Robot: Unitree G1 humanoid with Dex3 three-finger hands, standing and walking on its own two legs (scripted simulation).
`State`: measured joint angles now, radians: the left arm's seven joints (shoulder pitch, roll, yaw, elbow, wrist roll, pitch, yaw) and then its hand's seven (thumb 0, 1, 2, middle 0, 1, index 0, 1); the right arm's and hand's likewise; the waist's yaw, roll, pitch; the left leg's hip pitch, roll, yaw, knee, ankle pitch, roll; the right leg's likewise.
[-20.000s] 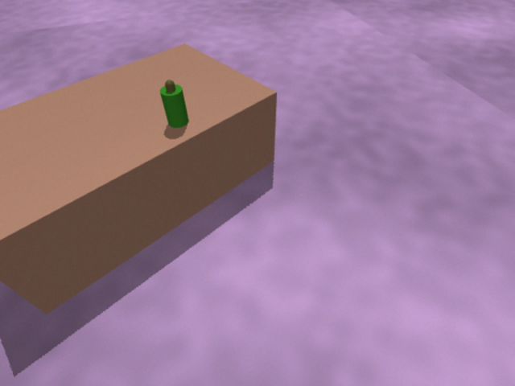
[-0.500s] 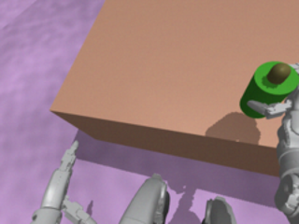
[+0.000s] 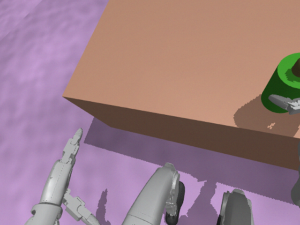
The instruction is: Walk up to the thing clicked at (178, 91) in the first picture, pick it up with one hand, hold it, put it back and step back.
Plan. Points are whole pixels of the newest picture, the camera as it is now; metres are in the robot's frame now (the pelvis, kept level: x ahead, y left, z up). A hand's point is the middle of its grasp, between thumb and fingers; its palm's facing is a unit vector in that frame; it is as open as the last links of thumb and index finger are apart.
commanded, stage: lower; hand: right
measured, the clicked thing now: (291, 82) +0.52 -0.18 -0.04
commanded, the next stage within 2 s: loosen in 0.36 s
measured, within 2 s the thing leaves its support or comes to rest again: rests again in 0.26 s
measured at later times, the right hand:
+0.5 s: hand (294, 87) +0.52 -0.19 -0.06, palm faces +0.16 +0.99 -0.01, open 11.6 cm
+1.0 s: hand (298, 83) +0.53 -0.20 -0.05, palm faces +0.16 +0.99 -0.01, open 13.4 cm
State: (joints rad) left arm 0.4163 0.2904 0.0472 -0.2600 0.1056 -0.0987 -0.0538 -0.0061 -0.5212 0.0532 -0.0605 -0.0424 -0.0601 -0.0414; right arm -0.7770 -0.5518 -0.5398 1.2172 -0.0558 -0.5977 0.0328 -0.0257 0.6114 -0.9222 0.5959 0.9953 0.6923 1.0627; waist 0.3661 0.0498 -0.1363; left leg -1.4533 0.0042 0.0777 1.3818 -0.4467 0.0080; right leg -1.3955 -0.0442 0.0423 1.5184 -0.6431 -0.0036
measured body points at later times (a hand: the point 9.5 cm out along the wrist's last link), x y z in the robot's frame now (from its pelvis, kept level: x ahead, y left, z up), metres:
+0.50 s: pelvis -0.01 +0.00 -0.02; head +0.18 -0.08 +0.38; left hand +0.16 +0.26 +0.08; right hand +0.50 -0.25 -0.06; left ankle +0.09 +0.12 -0.57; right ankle +0.02 -0.11 -0.57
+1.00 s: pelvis -0.01 +0.00 -0.03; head +0.18 -0.07 +0.37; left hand +0.16 +0.26 +0.08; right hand +0.51 -0.25 -0.05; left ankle +0.09 +0.12 -0.57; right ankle +0.02 -0.11 -0.57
